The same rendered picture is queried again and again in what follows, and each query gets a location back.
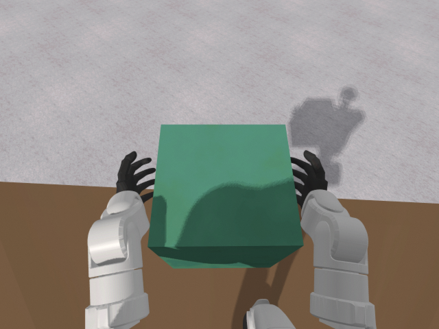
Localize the left robot hand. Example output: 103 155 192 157
116 151 156 203

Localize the right robot forearm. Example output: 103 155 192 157
300 189 377 329

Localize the right robot shin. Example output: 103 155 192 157
252 299 270 308

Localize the carton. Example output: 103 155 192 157
147 125 304 269

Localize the left robot forearm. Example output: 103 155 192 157
85 191 150 329

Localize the right robot thigh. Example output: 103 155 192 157
246 304 296 329

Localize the right robot hand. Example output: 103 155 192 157
290 150 328 209

